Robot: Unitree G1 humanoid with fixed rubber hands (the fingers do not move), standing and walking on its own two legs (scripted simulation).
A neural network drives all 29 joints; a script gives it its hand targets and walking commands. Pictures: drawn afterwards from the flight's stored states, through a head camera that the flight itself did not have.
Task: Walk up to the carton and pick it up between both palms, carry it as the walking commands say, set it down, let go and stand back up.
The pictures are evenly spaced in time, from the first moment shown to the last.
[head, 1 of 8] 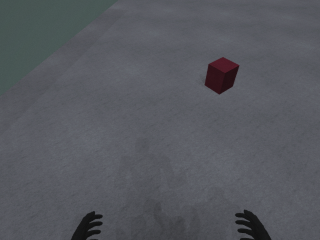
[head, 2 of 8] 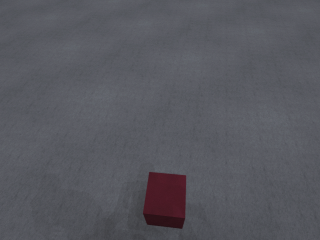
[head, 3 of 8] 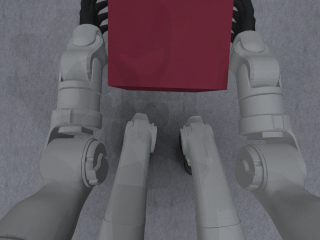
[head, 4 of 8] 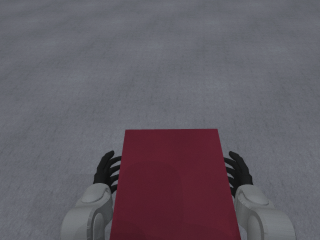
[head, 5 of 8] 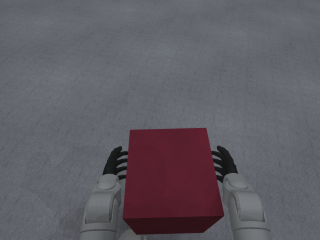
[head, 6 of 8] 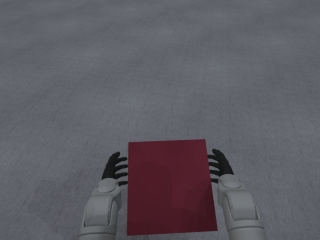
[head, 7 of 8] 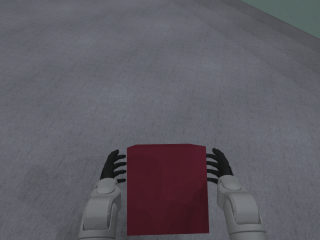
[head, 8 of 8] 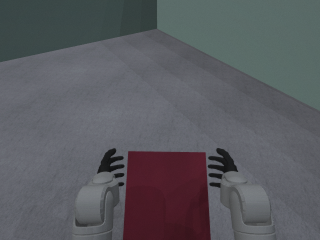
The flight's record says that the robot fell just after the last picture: no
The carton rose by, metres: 0.68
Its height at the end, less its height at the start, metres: +0.56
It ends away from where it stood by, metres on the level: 16.43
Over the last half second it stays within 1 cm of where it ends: no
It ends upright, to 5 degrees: no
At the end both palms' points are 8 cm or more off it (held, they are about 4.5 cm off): no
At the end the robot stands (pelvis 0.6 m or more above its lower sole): yes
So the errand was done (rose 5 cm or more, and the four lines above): no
